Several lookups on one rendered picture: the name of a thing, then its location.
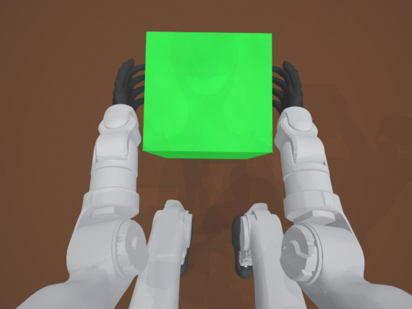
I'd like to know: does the left robot upper arm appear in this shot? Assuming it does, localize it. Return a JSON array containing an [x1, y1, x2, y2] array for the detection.
[[16, 218, 149, 309]]

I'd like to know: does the right robot forearm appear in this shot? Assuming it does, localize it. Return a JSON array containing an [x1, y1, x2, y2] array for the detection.
[[274, 106, 363, 253]]

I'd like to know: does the robot right foot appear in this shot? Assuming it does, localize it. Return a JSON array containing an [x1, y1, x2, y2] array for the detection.
[[232, 215, 253, 279]]

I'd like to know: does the carton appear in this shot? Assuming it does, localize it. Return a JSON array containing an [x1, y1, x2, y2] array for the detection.
[[143, 32, 272, 159]]

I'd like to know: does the robot right shin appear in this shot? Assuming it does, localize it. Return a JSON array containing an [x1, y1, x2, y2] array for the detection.
[[239, 203, 283, 266]]

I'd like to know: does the right robot hand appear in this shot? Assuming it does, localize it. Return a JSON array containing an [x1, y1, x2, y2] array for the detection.
[[272, 61, 304, 116]]

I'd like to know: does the left robot hand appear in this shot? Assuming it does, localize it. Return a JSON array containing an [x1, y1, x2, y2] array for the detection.
[[112, 59, 145, 111]]

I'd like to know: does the right robot upper arm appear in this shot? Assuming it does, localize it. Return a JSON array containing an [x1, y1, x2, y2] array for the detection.
[[280, 223, 412, 309]]

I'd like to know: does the left robot forearm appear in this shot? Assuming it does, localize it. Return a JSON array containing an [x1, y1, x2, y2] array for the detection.
[[66, 104, 141, 272]]

